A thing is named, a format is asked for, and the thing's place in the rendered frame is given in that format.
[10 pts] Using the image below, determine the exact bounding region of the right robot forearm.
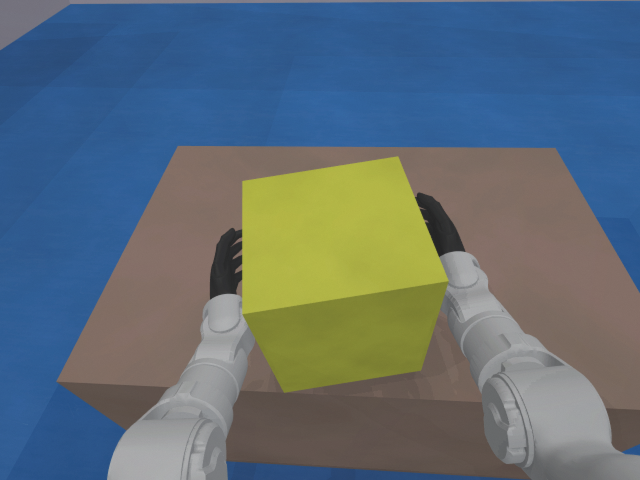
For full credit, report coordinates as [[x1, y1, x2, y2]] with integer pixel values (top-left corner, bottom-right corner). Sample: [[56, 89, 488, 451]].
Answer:
[[439, 251, 612, 442]]

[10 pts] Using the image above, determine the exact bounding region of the robot right upper arm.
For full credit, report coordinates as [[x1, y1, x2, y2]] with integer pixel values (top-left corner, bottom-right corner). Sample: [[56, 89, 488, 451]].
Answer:
[[482, 365, 640, 480]]

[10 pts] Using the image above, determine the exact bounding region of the left robot hand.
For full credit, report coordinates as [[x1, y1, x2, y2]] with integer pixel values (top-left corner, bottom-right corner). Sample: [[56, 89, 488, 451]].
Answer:
[[210, 228, 242, 300]]

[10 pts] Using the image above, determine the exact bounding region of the carton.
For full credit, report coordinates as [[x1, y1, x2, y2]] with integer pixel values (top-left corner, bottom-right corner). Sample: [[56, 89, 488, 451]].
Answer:
[[242, 156, 449, 393]]

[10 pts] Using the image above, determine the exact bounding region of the right robot hand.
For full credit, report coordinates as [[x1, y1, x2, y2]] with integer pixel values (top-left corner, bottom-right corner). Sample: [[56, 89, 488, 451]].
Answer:
[[415, 192, 465, 257]]

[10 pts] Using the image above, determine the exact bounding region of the robot left upper arm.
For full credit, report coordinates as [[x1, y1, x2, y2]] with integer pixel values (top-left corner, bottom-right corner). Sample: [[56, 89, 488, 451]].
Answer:
[[109, 417, 228, 480]]

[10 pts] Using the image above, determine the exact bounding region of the pedestal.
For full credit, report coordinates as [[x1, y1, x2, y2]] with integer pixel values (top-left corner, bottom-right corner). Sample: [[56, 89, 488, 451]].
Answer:
[[56, 146, 640, 480]]

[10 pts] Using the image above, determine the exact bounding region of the left robot forearm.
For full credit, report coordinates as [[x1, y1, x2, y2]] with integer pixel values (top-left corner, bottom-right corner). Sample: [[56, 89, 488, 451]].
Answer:
[[107, 294, 255, 480]]

